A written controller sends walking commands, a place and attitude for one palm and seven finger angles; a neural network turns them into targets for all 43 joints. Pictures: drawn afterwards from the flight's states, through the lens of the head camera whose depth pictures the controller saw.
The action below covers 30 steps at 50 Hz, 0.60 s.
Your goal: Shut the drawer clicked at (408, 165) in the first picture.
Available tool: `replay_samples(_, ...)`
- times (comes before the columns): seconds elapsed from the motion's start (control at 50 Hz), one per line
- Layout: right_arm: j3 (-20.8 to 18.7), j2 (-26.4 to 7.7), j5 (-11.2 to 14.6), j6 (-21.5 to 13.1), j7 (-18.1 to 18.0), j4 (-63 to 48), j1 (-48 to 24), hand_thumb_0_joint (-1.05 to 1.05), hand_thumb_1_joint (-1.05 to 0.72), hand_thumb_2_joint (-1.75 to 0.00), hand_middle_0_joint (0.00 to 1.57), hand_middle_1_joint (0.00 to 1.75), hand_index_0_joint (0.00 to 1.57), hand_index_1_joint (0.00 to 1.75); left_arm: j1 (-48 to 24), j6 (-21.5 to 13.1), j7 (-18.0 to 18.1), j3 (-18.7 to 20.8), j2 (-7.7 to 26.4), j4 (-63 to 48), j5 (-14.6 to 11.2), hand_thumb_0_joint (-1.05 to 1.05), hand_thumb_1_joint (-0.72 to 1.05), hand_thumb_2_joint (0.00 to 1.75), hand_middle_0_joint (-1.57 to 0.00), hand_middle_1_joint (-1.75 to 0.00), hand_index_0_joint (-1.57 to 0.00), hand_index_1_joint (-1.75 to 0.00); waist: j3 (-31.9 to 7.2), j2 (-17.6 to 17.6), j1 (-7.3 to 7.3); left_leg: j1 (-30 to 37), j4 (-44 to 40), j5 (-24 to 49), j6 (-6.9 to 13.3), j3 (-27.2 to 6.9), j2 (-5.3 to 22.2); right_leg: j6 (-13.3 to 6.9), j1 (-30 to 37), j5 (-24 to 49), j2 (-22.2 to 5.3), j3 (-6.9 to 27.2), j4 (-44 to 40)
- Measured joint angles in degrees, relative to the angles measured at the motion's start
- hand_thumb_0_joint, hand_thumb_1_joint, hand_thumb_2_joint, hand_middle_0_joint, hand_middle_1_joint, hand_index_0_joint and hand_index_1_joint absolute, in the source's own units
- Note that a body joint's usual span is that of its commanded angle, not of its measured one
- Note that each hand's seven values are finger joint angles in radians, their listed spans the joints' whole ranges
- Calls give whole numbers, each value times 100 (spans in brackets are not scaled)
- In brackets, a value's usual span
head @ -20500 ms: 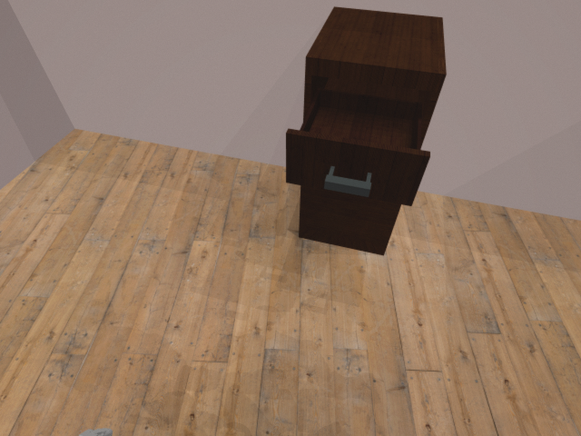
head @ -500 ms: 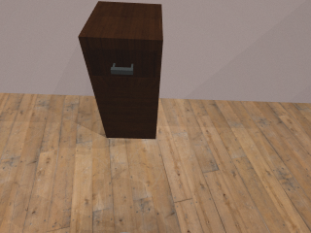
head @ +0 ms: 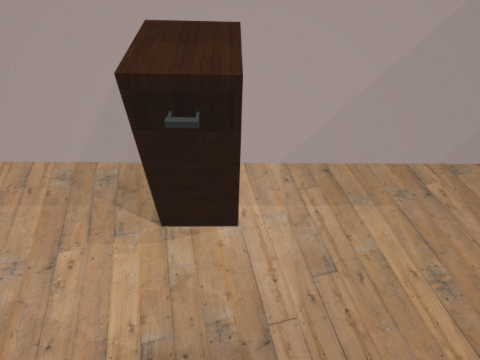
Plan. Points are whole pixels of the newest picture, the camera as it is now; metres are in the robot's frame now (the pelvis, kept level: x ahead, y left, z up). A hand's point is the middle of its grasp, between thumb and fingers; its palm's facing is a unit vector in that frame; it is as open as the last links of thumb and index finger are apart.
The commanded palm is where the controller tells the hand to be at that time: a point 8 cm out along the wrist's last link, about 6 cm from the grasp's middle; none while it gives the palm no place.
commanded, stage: let the arm hang, fingers relaxed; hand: left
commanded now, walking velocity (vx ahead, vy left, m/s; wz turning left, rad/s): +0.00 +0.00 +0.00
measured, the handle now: (183, 118) +0.83 +0.23 -0.09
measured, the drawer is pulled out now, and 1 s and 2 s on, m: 0.00 0.00 0.00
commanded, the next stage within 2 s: look to check the result in 0.06 s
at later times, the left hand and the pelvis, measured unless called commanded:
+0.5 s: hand out of the picture -0.02 +0.14 -0.17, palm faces +0.06 -0.98 -0.17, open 7.3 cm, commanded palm none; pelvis +0.02 -0.01 +0.00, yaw +0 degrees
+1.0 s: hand out of the picture +0.00 +0.14 -0.17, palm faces +0.06 -0.98 -0.18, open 7.3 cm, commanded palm none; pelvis +0.03 -0.02 +0.00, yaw -1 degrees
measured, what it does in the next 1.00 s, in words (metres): stands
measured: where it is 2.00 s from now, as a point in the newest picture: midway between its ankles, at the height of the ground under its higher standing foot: outside the picture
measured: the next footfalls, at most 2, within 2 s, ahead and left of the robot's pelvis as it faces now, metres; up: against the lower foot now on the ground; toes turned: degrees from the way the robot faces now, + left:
none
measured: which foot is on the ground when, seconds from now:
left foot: down 0.00-1.00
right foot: down 0.00-1.00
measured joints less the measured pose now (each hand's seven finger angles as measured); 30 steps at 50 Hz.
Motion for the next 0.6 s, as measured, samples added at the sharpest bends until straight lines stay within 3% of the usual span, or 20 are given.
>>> replay_samples(0.28,15,-81,23,-2,-14,13,-119,0,-91,-89,20,30,20,29,88,14,30,30,173,89,-22,0,91,90,-20,-30,-20,-30,163,11,24,117,2,-103,-54,-14,49,-46,194,-1,53,6,-177)
replay_samples(0.6,31,-166,32,-29,-33,51,-262,0,-91,-89,20,30,20,29,59,6,30,0,129,110,-24,0,91,90,-20,-30,-20,-30,178,7,62,257,-42,-190,-81,22,52,-74,340,-52,47,49,-257)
